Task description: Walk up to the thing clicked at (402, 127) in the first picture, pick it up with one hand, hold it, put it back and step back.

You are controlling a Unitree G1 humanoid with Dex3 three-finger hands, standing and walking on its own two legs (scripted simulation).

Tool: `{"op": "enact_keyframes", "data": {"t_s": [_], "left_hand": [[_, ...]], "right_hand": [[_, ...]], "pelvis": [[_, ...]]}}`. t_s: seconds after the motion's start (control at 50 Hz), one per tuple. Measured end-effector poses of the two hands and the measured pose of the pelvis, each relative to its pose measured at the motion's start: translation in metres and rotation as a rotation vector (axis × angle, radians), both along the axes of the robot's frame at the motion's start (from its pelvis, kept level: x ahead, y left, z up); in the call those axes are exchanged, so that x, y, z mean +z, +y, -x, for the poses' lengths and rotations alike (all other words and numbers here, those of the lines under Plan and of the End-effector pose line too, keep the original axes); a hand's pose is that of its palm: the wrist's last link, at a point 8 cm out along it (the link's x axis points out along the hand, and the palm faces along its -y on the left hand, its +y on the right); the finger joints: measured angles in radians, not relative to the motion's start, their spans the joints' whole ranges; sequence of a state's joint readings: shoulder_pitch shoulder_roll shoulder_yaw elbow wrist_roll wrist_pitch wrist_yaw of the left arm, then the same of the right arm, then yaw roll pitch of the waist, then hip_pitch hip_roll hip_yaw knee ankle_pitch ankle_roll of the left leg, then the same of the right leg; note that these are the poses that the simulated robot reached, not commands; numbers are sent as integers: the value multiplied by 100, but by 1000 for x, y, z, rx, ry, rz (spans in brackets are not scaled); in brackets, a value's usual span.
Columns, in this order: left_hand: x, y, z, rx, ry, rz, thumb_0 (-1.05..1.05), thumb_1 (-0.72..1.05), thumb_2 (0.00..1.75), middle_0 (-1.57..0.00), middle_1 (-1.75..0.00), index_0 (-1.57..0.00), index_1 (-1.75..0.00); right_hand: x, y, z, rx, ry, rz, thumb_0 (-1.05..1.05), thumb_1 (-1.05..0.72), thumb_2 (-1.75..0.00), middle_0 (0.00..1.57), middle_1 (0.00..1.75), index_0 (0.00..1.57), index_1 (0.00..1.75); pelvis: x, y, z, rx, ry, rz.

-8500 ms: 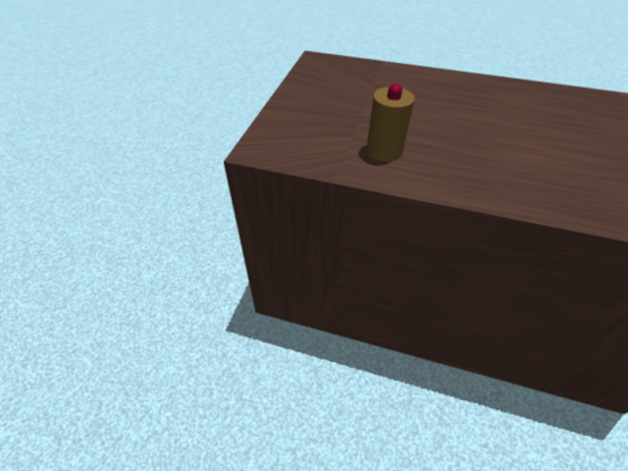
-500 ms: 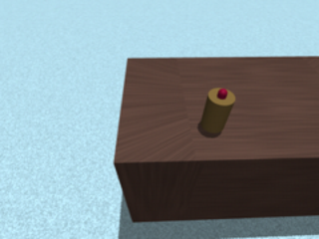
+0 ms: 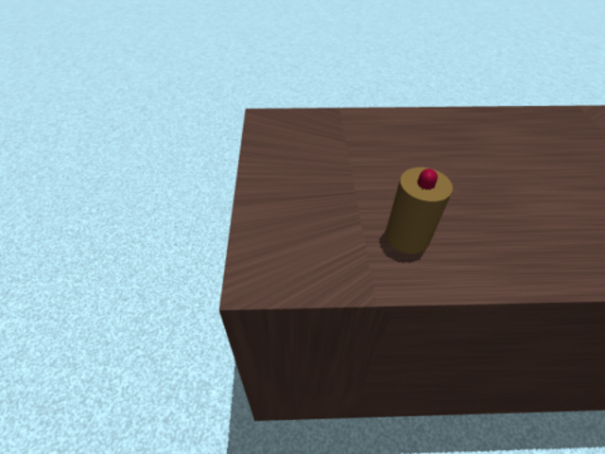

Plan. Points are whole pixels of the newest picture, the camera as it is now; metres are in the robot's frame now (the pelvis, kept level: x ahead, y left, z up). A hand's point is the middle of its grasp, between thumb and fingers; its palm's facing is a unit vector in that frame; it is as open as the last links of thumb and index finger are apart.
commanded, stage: walk up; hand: right
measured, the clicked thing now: (417, 206) +0.52 -0.20 +0.00
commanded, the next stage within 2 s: stand in 0.02 s
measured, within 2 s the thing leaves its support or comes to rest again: neither
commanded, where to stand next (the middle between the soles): +0.05 -0.01 m, yaw +1 degrees
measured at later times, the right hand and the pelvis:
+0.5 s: hand out of the picture +0.09 -0.26 -0.16, palm faces -0.02 +0.94 -0.34, open 7.4 cm; pelvis +0.01 +0.00 +0.00, yaw +0 degrees
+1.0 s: hand out of the picture +0.09 -0.26 -0.15, palm faces -0.02 +0.94 -0.34, open 7.4 cm; pelvis +0.01 +0.00 +0.00, yaw +1 degrees
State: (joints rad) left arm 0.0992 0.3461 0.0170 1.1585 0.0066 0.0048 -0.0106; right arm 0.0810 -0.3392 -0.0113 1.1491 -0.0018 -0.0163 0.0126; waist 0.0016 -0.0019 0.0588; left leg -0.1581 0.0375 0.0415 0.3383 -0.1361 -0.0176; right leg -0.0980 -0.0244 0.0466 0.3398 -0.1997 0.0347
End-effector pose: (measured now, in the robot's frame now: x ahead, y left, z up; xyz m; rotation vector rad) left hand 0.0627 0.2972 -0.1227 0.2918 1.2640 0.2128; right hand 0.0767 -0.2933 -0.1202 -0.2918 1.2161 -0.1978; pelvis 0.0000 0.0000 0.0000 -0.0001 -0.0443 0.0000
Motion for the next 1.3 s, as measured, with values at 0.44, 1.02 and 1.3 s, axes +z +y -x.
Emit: {"op": "enact_keyframes", "data": {"t_s": [0.44,1.02,1.3], "left_hand": [[5,1,-21,-30,-26,-21,1,90,90,-20,-30,-20,-30],[4,-1,-19,-30,-31,-20,1,90,90,-20,-30,-20,-30],[3,2,-11,-20,-15,-21,1,90,90,-20,-30,-20,-30]], "right_hand": [[0,-8,-8,8,24,12,1,-91,-90,20,30,20,30],[2,-8,-9,11,21,13,1,-91,-90,21,30,20,30],[2,-6,-10,12,25,12,1,-91,-90,21,30,20,30]], "pelvis": [[0,-3,-13,7,12,-5],[1,-4,-15,12,9,-2],[1,-3,-15,15,7,-2]]}}
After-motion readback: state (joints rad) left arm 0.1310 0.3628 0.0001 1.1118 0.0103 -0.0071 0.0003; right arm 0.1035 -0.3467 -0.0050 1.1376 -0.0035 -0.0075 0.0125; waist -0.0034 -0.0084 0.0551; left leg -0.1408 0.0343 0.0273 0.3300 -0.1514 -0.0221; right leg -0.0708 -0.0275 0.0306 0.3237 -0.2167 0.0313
